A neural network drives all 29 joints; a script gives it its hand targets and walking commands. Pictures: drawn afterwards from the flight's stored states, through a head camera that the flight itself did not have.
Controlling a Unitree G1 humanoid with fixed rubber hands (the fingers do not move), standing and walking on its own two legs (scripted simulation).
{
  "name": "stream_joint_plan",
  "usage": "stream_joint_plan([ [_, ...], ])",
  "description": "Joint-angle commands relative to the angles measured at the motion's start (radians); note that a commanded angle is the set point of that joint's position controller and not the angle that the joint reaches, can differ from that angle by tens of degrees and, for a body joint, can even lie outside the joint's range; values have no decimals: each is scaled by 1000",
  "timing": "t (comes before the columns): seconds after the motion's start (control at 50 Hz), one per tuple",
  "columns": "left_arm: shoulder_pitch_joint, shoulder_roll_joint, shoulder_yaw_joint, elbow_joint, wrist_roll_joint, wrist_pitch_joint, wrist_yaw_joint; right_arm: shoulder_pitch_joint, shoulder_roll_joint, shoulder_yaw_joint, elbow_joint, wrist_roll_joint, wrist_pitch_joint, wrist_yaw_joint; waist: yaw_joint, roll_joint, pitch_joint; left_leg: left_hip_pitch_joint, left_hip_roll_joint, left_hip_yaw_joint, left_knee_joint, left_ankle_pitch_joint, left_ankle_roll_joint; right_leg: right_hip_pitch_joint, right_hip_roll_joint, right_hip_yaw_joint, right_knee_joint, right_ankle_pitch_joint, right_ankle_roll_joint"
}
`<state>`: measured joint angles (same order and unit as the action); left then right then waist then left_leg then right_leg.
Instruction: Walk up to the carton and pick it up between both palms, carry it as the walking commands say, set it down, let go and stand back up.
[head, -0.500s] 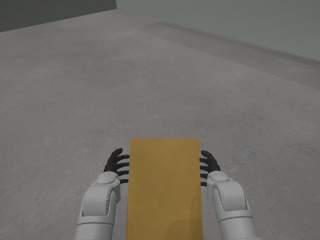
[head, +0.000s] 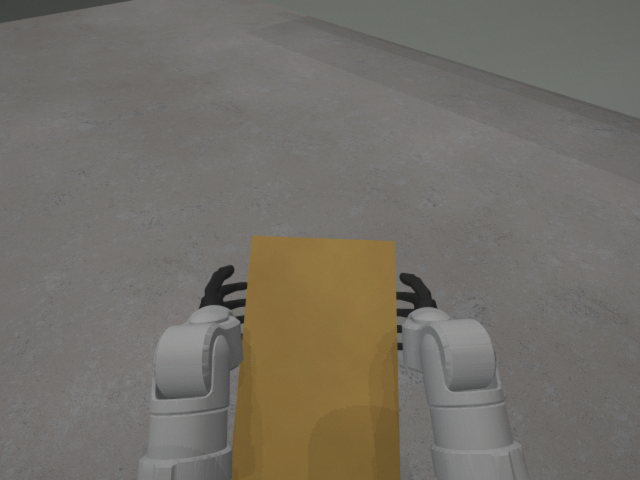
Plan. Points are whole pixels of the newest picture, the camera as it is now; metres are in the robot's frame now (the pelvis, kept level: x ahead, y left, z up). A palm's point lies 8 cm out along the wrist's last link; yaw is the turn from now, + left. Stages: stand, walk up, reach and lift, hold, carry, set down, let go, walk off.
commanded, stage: carry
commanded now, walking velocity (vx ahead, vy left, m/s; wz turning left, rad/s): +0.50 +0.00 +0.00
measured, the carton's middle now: (318, 354) +0.32 +0.00 -0.02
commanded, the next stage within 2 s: none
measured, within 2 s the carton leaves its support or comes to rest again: neither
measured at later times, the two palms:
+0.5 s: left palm (314, 192) +0.58 +0.00 +0.06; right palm (451, 211) +0.55 -0.24 +0.04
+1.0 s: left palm (336, 109) +0.89 -0.07 +0.06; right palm (437, 114) +0.89 -0.31 +0.05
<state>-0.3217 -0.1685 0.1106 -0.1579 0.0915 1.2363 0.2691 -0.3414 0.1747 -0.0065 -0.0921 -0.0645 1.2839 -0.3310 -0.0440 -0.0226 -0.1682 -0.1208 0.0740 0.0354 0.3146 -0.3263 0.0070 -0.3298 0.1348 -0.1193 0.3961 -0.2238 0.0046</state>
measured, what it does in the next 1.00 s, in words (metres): walks ahead: left foot, then right foot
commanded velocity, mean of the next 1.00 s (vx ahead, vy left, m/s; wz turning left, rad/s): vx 0.10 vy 0.00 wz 0.00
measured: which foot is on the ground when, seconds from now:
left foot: down 0.00-0.08, up 0.10-0.38, down 0.40-0.62, up 0.64-0.90, down 0.92-1.00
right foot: down 0.00-0.38, up 0.40-0.56, down 0.58-0.94, up 0.96-1.00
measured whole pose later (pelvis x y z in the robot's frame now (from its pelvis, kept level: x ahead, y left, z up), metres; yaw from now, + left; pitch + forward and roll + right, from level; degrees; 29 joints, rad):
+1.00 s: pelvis +0.56 -0.18 -0.03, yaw -4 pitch +5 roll +3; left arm -0.42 -0.20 0.19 -0.25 0.08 1.19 0.32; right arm -0.47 0.22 -0.06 -0.13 -0.14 1.19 -0.28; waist 0.00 -0.04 0.04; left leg -0.36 -0.07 0.21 0.65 -0.39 0.11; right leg -0.34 0.00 0.03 1.09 -0.55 0.04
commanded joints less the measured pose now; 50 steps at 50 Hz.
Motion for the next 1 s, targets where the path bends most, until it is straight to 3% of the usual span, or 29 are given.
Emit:
stream_joint_plan([
  [0.0,-546,-1121,-634,-19,-385,-15,-346,-620,1058,469,-183,441,-85,440,31,359,-269,370,149,-79,79,143,111,-102,-163,95,-107,13,-17],
  [0.06,-615,-1118,-605,-53,-408,-14,-347,-680,1100,497,-186,448,-56,435,54,-179,-293,-320,-41,121,484,-150,-31,546,-422,540,-114,326,-78],
  [0.08,-580,-1116,-590,-29,-401,-16,-348,-657,1098,520,-196,459,-57,429,63,-231,-298,-535,-70,65,606,-215,-20,709,-461,619,-98,471,-113],
  [0.12,-508,-1100,-545,6,-378,-12,-357,-688,1088,522,-187,465,-61,422,64,-110,-278,-645,-60,34,739,-198,-24,774,-446,520,-82,762,-17],
  [0.2,-541,-1084,-543,-53,-421,-20,-372,-592,1100,503,-114,408,-86,382,77,-138,-268,-630,-132,141,677,-152,-25,855,-325,263,-73,1315,168],
  [0.24,-522,-1070,-564,-61,-425,-16,-391,-599,1116,508,-136,395,-98,368,67,-105,-234,-469,-175,194,506,-80,-21,700,-277,138,-71,1379,215],
  [0.3,-542,-1059,-609,-151,-458,-32,-406,-651,1120,556,-308,401,-137,356,23,-134,-273,-56,-306,445,74,77,-40,417,-99,-84,237,1849,434],
  [0.32,-507,-1025,-579,-115,-451,-28,-403,-524,1105,521,-249,370,-127,351,-37,-156,-346,328,-179,313,-9,309,65,146,-119,-61,530,1803,438],
  [0.34,-554,-1031,-595,-163,-453,-25,-403,-584,1112,546,-278,386,-128,355,-56,232,-384,658,122,-91,58,786,246,-266,-91,73,939,132,284],
  [0.36,-529,-1079,-615,-96,-463,-9,-401,-510,1088,507,-239,353,-116,358,-42,309,-487,939,388,-349,197,1262,395,-573,-80,214,1196,-469,194],
  [0.38,-496,-1031,-596,-118,-442,-23,-394,-549,1080,518,-257,360,-123,348,-30,156,-528,875,434,-444,170,1073,420,-559,-138,245,1274,-460,110],
  [0.42,-495,-1042,-610,-103,-456,-20,-404,-629,1040,534,-347,362,-119,360,-24,-102,-306,495,332,-367,9,764,315,-417,-125,169,995,-269,44],
  [0.44,-590,-1062,-615,-97,-451,-9,-404,-647,1089,559,-277,366,-116,368,-11,74,-281,489,433,-423,86,540,352,-498,-257,372,834,-436,32],
  [0.46,-553,-1003,-572,-80,-386,-16,-394,-646,1105,584,-225,390,-112,381,4,168,-216,389,407,-324,108,574,329,-477,-277,386,774,-518,27],
  [0.48,-465,-976,-562,-82,-363,-14,-395,-565,1107,598,-210,384,-110,379,35,197,-275,361,315,-186,230,614,216,-295,-333,390,381,-428,35],
  [0.54,-438,-1029,-541,-96,-349,-62,-379,-691,1102,651,-307,463,-102,418,71,14,-301,56,72,112,339,635,34,152,-120,8,23,277,51],
  [0.56,-420,-1044,-557,-109,-360,-62,-374,-647,1075,628,-304,453,-91,423,82,-38,-359,-116,29,119,451,471,5,350,-190,138,70,556,10],
  [0.58,-497,-1052,-572,-165,-388,-67,-371,-643,1102,630,-312,463,-85,427,73,-316,-469,-339,-42,126,660,126,-45,577,-459,485,93,977,-127],
  [0.6,-641,-1028,-597,-211,-399,-69,-368,-622,1144,603,-216,456,-81,425,58,-405,-447,-412,-102,45,715,-241,-71,666,-518,581,101,1220,-243],
  [0.62,-565,-1098,-595,-144,-363,-66,-359,-708,1117,615,-315,473,-75,426,59,-339,-425,-426,-61,-34,644,-283,-68,647,-492,535,168,1307,-247],
  [0.68,-431,-1023,-537,-136,-334,-53,-362,-578,1098,608,-187,433,-74,414,72,-176,-385,-502,-77,-14,724,-202,-56,659,-441,410,169,1428,-50],
  [0.72,-548,-1068,-577,-195,-405,-54,-373,-580,1108,557,-179,415,-87,404,82,-186,-403,-636,-95,24,754,-150,-31,778,-417,345,203,1532,30],
  [0.78,-562,-1049,-590,-217,-400,-49,-364,-563,1118,526,-196,399,-96,388,97,-138,-388,-736,-164,154,512,-89,-16,957,-331,279,204,1636,-22],
  [0.86,-560,-1024,-606,-200,-391,-37,-368,-529,1100,529,-177,381,-96,390,50,-65,-382,-164,-219,230,166,249,-5,531,-264,153,379,1525,39],
  [0.88,-517,-1002,-605,-180,-389,-25,-371,-452,1089,492,-123,358,-90,389,-8,-16,-447,187,-95,115,77,567,41,269,-290,118,535,1264,90],
  [0.9,-528,-978,-617,-158,-385,-33,-367,-422,1082,488,-79,356,-99,394,-27,251,-470,567,146,-152,216,1467,159,-159,-171,74,844,250,113],
  [0.92,-529,-1020,-613,-79,-409,-12,-381,-402,1074,465,-59,318,-97,390,4,275,-458,731,293,-326,317,1893,235,-367,-58,157,863,-395,86],
  [0.96,-619,-1049,-621,-78,-441,6,-399,-505,1075,476,-105,310,-100,388,-3,124,-382,568,334,-331,243,1301,352,-360,-156,232,800,-431,39],
  [0.98,-583,-1083,-633,-32,-416,5,-395,-589,1070,479,-170,330,-103,394,9,121,-340,495,274,-267,254,1216,319,-387,-187,228,720,-423,18],
])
